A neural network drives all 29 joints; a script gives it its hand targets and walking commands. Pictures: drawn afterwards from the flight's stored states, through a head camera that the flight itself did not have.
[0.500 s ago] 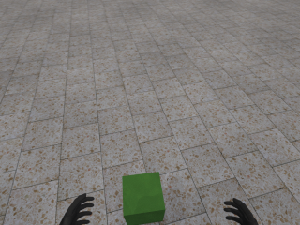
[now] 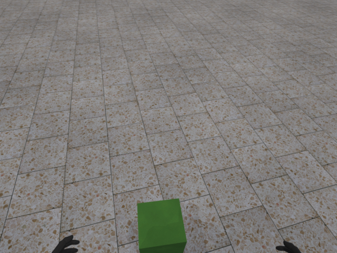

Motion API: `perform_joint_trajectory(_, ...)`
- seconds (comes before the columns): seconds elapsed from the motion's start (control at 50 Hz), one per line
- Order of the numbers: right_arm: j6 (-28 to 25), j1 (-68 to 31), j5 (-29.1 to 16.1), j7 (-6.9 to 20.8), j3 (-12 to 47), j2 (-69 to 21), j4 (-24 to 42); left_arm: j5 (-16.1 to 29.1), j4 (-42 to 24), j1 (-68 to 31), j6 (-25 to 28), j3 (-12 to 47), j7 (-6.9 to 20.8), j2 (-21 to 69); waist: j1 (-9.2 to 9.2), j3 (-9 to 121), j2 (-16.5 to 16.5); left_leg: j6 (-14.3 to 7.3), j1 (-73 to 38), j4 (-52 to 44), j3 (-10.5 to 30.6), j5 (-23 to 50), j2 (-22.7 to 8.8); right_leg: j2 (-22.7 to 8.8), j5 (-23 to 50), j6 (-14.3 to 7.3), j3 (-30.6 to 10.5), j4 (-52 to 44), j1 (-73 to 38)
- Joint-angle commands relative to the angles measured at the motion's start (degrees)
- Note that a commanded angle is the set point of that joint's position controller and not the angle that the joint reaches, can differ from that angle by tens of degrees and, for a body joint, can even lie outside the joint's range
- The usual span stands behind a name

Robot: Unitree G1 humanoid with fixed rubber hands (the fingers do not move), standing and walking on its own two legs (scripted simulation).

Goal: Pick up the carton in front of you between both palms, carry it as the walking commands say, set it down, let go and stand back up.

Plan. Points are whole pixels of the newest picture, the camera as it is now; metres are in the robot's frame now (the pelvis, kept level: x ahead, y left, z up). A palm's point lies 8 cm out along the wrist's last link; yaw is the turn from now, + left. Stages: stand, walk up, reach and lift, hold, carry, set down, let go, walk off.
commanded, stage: stand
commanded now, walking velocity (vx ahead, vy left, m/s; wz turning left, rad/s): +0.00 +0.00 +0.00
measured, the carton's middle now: (160, 230) +0.40 +0.05 -0.65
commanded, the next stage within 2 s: none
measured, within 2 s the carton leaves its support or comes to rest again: neither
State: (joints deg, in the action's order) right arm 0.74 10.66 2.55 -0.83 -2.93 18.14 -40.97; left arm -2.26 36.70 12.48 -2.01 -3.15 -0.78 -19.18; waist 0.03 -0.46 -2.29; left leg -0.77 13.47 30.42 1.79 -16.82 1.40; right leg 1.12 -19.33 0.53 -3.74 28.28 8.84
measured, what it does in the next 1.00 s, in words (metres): stands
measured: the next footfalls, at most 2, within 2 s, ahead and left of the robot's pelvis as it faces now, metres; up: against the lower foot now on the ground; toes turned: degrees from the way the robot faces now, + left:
none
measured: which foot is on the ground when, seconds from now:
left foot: down 0.00-1.00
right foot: down 0.00-1.00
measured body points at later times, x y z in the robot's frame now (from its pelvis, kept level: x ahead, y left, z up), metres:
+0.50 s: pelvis +0.00 +0.01 +0.00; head +0.00 +0.02 +0.45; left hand +0.13 +0.30 -0.10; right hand +0.12 -0.30 -0.09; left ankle -0.01 +0.11 -0.74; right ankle -0.05 -0.13 -0.74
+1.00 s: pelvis -0.02 +0.00 +0.01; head -0.02 +0.02 +0.46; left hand +0.09 +0.31 -0.11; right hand +0.09 -0.31 -0.10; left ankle -0.01 +0.11 -0.74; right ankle -0.05 -0.13 -0.74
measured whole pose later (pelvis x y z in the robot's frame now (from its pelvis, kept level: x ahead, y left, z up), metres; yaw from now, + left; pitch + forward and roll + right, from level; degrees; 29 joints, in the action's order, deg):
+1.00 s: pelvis -0.02 +0.00 +0.01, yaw -1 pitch -2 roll +0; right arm -0.6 7.6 1.2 -0.8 -0.8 20.9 -56.3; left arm -1.4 53.4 10.2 0.4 -0.9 -0.9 -21.7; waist -0.1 -1.4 -1.3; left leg -1.0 8.9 23.0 1.0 -11.8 1.3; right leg 0.4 -14.3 1.0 -4.1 21.3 4.7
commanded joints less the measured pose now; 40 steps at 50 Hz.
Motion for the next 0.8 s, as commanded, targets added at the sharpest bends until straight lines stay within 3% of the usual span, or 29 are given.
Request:
perform_joint_trajectory(0.0, -1.3, -2.6, -0.1, -0.4, -1.7, 8.2, 2.3, 0.0, -2.4, -2.3, 1.7, -1.3, -0.4, -6.8, -0.28, 3.9, 4.2, 0.0, -3.8, -4.7, 4.8, 17.6, -5.7, -3.7, 14.6, -0.3, -2.3, -3.2, 0.9)
perform_joint_trajectory(0.24, -1.6, -3.0, -0.5, -0.7, -1.3, 10.4, -2.3, 0.3, 3.3, -2.2, 2.4, -0.4, -0.8, -8.6, -0.31, 3.5, 2.6, -0.3, -6.0, -5.5, 4.7, 21.7, -6.1, -4.7, 17.9, -0.3, -2.7, -4.4, -0.2)
perform_joint_trajectory(0.78, -2.0, -4.9, -1.1, -0.3, 0.0, 12.0, -10.6, 0.8, 11.8, -3.5, 2.9, 0.1, -0.4, -10.8, -0.24, 0.4, 2.2, -0.7, -6.5, -10.3, 5.6, 13.3, -6.9, -6.2, 12.9, -1.0, -4.4, -9.5, -0.3)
